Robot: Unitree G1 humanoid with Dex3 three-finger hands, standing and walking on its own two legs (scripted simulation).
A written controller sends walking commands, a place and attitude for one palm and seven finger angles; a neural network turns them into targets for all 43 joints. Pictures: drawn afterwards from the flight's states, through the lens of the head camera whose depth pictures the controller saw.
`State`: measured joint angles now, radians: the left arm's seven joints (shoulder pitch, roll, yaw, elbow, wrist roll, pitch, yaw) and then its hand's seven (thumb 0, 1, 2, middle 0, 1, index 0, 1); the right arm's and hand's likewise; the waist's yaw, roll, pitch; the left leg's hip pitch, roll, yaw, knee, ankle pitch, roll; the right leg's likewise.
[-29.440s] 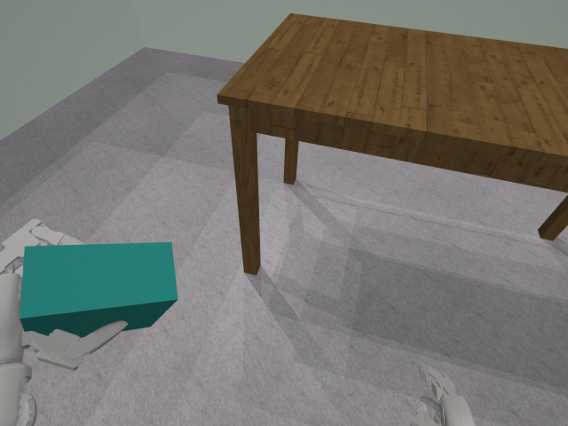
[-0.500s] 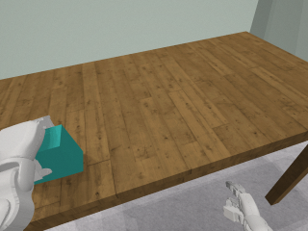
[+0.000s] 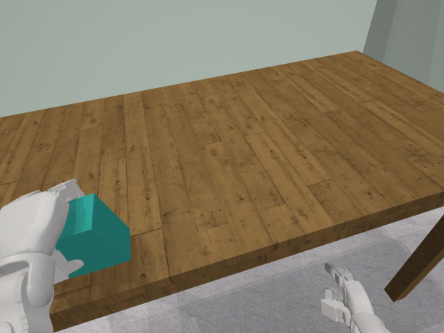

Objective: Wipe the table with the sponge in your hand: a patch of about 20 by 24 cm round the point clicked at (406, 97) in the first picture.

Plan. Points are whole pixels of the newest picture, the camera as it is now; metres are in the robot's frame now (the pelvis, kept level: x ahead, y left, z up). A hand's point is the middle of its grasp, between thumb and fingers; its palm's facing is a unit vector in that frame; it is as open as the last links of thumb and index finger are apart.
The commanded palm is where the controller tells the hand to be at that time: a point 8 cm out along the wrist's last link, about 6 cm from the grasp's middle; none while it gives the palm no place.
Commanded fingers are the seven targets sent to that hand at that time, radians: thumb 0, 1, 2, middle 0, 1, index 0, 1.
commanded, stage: lift the sponge slowly off the table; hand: left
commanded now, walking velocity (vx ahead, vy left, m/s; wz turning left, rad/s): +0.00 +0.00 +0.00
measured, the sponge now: (80, 246) +0.20 +0.28 +0.10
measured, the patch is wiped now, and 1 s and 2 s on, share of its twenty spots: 1.00 1.00 1.00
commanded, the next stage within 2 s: none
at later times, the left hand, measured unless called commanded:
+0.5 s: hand (63, 235) +0.19 +0.27 +0.15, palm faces +0.16 -0.11 -0.98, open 10.2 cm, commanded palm +0.15 +0.27 +0.21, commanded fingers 0.00 0.10 1.30 -1.20 -1.60 -1.20 -1.60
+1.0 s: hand (61, 228) +0.18 +0.26 +0.18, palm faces +0.19 -0.09 -0.98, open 10.2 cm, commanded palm +0.14 +0.26 +0.25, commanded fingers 0.00 0.10 1.30 -1.20 -1.60 -1.20 -1.60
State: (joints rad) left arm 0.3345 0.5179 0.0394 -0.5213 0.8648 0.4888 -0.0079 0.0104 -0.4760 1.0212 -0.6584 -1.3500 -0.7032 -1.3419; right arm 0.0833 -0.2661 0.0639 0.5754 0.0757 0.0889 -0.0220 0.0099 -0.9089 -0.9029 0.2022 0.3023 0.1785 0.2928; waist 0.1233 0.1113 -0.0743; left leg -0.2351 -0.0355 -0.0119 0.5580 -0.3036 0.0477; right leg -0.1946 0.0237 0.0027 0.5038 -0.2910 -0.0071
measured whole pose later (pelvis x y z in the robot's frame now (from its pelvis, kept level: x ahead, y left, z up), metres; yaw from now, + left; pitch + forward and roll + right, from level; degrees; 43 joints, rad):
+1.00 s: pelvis -0.03 -0.04 +0.00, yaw +1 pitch -6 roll +0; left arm 0.06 0.62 0.00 -0.33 0.79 0.44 -0.12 -0.02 -0.50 1.02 -0.69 -1.33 -0.73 -1.32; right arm 0.03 -0.26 0.09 0.63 0.06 0.01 -0.10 0.01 -0.91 -0.90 0.20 0.30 0.19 0.30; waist 0.16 0.11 -0.02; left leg -0.17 -0.01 -0.05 0.49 -0.22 0.00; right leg -0.14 0.05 -0.03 0.47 -0.24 -0.06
